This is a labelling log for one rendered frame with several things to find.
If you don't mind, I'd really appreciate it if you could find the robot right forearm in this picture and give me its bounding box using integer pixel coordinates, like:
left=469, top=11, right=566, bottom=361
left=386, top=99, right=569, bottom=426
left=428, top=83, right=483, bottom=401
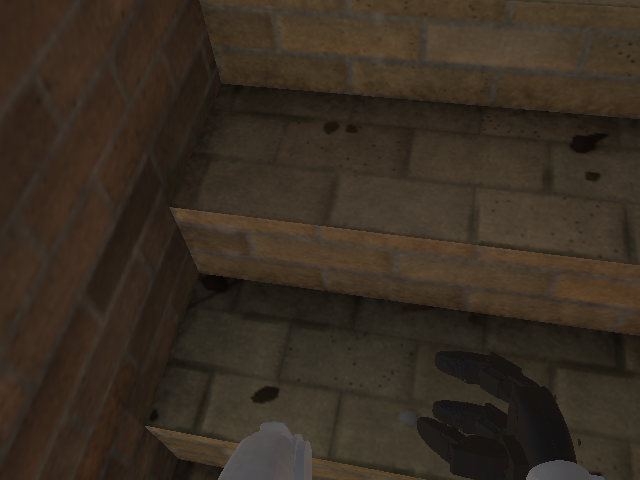
left=526, top=460, right=591, bottom=480

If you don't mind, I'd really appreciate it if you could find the right robot hand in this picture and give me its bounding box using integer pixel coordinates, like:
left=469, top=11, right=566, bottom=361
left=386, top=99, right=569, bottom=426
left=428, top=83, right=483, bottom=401
left=417, top=351, right=581, bottom=480

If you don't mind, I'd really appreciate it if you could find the left robot shin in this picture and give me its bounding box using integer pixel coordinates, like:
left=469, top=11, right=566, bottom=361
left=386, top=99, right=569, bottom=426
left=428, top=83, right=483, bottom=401
left=237, top=421, right=293, bottom=447

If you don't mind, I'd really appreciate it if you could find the left robot thigh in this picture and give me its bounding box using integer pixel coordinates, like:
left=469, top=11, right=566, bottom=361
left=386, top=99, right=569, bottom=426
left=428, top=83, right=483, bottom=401
left=218, top=431, right=312, bottom=480

